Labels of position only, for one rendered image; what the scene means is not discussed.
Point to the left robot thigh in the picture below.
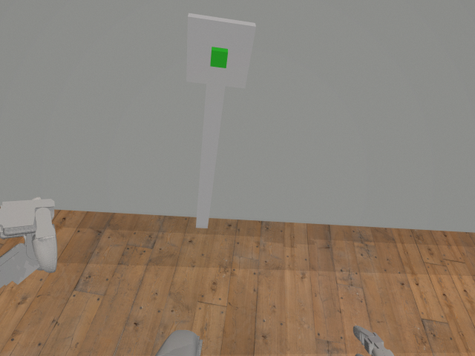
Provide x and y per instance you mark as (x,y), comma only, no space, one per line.
(181,343)

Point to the panel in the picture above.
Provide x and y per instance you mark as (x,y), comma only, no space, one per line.
(205,32)

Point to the right robot hand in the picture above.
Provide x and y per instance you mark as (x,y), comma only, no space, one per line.
(371,342)

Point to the button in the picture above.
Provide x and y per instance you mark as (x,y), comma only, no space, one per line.
(219,57)

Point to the left robot hand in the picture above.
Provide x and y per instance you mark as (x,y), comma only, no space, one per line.
(31,219)

